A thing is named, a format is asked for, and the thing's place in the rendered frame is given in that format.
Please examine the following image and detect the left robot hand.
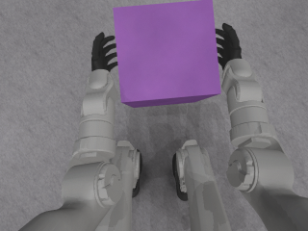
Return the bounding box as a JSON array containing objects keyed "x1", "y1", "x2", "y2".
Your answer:
[{"x1": 91, "y1": 32, "x2": 118, "y2": 72}]

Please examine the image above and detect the right robot hand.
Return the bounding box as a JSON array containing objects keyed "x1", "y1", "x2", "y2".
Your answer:
[{"x1": 215, "y1": 23, "x2": 242, "y2": 70}]

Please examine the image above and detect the right robot upper arm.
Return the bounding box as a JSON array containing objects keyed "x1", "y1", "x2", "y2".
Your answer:
[{"x1": 226, "y1": 146, "x2": 308, "y2": 231}]

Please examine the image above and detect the robot left forearm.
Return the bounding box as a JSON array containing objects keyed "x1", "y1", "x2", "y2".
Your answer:
[{"x1": 61, "y1": 69, "x2": 118, "y2": 196}]

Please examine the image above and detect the left robot shin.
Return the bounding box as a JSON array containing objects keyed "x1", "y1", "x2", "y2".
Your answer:
[{"x1": 116, "y1": 141, "x2": 138, "y2": 189}]

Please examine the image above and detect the robot right forearm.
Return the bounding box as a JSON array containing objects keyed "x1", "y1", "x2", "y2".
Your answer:
[{"x1": 221, "y1": 58, "x2": 295, "y2": 180}]

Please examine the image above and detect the carton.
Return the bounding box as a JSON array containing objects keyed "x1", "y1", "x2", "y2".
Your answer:
[{"x1": 113, "y1": 0, "x2": 221, "y2": 108}]

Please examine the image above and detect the left robot foot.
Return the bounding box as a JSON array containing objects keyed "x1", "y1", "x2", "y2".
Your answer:
[{"x1": 132, "y1": 149, "x2": 142, "y2": 198}]

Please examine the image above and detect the left robot upper arm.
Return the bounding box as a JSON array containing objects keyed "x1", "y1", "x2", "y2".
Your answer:
[{"x1": 18, "y1": 161, "x2": 123, "y2": 231}]

